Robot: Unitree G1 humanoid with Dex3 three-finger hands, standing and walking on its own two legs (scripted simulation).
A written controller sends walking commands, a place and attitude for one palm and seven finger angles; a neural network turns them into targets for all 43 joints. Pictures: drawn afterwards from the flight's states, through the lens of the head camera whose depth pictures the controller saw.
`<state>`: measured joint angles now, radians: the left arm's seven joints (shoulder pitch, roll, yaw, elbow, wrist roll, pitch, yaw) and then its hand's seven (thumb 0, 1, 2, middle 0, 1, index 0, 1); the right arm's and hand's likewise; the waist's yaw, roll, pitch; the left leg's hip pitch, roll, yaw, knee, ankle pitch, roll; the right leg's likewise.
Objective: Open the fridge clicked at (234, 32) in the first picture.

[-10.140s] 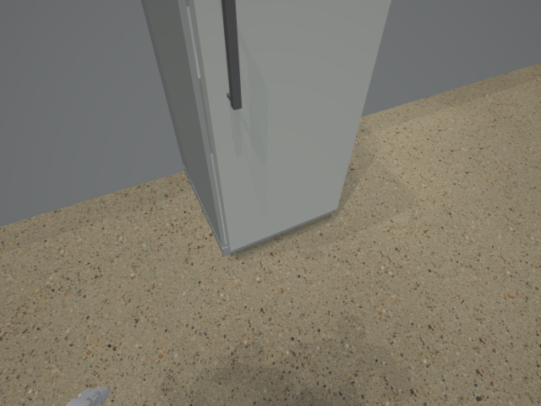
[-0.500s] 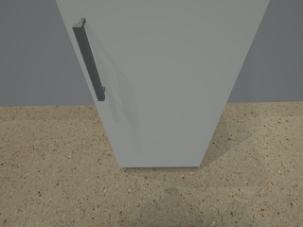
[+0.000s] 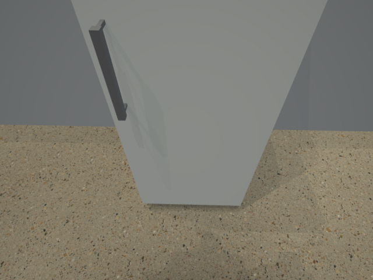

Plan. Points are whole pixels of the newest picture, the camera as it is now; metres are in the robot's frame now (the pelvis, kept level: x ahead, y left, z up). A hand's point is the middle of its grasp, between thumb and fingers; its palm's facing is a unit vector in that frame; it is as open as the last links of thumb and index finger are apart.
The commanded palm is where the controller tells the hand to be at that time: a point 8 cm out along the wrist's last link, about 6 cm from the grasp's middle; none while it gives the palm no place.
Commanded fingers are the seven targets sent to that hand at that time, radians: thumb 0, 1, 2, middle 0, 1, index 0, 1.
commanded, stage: come to a stop and stand still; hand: left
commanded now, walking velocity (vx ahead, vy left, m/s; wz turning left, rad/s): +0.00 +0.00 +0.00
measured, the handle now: (113, 76) +0.55 +0.23 +0.14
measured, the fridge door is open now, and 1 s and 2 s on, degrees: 0 0 0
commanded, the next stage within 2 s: look again from close up in 0.08 s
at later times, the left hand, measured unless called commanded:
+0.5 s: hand out of the picture +0.03 +0.20 -0.17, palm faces +0.00 -0.97 -0.23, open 7.4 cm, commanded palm none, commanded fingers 0.00 0.90 0.90 -0.20 -0.30 -0.20 -0.30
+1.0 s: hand out of the picture +0.02 +0.20 -0.17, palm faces +0.01 -0.98 -0.22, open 7.4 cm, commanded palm none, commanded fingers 0.00 0.90 0.90 -0.20 -0.30 -0.20 -0.30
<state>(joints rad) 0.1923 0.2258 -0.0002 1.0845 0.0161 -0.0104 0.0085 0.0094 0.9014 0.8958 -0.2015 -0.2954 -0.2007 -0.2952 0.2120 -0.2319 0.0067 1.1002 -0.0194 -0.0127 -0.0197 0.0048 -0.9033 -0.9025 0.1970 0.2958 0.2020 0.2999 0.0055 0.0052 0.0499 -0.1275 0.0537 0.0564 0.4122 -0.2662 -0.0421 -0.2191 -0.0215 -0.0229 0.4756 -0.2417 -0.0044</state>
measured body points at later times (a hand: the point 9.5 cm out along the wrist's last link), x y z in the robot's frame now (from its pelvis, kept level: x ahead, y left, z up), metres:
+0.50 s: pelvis +0.00 +0.00 +0.00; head +0.01 +0.00 +0.45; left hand +0.03 +0.25 -0.15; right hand +0.02 -0.24 -0.16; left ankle -0.03 +0.14 -0.74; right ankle +0.01 -0.11 -0.74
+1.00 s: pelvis -0.01 +0.01 +0.00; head +0.01 +0.01 +0.45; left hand +0.02 +0.25 -0.15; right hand +0.01 -0.23 -0.15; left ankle -0.03 +0.15 -0.74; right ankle +0.01 -0.11 -0.74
